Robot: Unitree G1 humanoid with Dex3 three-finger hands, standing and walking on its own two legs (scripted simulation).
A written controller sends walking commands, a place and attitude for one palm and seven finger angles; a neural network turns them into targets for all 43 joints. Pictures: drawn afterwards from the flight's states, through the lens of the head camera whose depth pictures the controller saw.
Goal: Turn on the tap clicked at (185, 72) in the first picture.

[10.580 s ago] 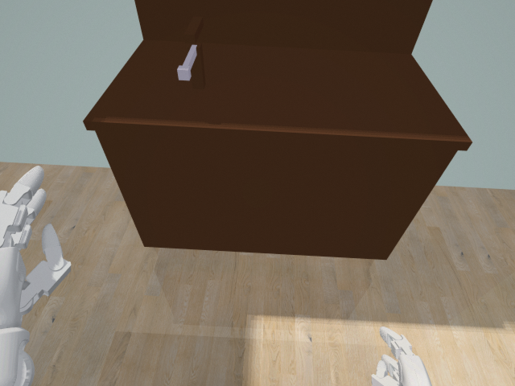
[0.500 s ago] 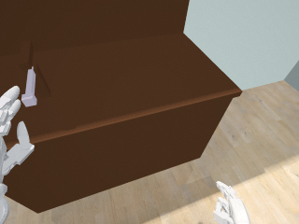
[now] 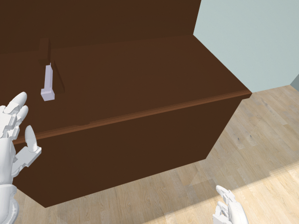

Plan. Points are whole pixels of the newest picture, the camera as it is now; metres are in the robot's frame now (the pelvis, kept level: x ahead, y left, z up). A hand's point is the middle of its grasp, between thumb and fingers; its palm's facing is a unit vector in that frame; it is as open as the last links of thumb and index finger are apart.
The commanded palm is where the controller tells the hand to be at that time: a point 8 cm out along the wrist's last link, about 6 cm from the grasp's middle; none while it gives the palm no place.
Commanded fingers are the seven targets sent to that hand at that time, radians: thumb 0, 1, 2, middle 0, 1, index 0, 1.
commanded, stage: come to a stop and stand still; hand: left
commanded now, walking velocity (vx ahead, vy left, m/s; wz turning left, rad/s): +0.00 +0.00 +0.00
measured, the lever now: (47, 94) +0.43 +0.35 +0.09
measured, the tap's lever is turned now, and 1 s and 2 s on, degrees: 0 0 0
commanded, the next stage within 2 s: look again from close up in 0.82 s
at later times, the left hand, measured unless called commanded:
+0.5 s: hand (63, 139) +0.24 +0.21 +0.15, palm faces +0.30 -0.87 -0.40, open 7.4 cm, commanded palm +0.18 +0.27 +0.17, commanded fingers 0.00 0.90 0.90 -0.20 -0.30 -0.20 -0.30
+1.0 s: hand (45, 154) +0.21 +0.24 +0.14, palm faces +0.40 -0.86 -0.32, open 7.4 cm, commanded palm +0.16 +0.27 +0.17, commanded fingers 0.00 0.90 0.90 -0.20 -0.30 -0.20 -0.30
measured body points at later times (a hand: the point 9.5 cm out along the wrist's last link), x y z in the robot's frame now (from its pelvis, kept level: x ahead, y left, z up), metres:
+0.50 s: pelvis +0.01 -0.01 +0.00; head +0.04 -0.02 +0.44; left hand +0.22 +0.26 +0.17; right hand +0.18 -0.24 -0.09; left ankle +0.01 +0.06 -0.75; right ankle +0.03 -0.13 -0.75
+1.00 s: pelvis +0.00 -0.01 +0.00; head +0.00 +0.00 +0.45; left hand +0.19 +0.28 +0.15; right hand +0.19 -0.23 -0.07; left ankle +0.01 +0.06 -0.75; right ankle +0.03 -0.13 -0.75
